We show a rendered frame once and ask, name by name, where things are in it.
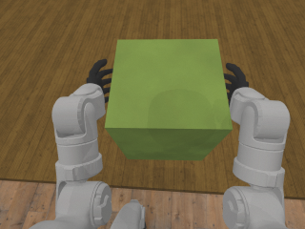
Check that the left robot hand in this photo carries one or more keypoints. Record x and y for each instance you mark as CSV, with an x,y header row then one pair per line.
x,y
95,77

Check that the carton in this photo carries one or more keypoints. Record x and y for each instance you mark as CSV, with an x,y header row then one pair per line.
x,y
168,99

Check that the robot right upper arm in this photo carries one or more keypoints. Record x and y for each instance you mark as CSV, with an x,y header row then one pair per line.
x,y
245,207

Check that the robot left forearm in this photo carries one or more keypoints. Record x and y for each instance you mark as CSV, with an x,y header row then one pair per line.
x,y
74,119

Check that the right robot hand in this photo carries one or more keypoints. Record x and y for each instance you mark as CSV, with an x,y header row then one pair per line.
x,y
238,81

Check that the left robot thigh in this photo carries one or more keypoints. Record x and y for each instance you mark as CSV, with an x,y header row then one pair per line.
x,y
131,216

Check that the robot left upper arm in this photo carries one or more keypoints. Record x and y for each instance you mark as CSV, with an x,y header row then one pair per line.
x,y
85,205

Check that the robot right forearm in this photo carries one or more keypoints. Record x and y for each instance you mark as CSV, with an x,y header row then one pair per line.
x,y
262,138

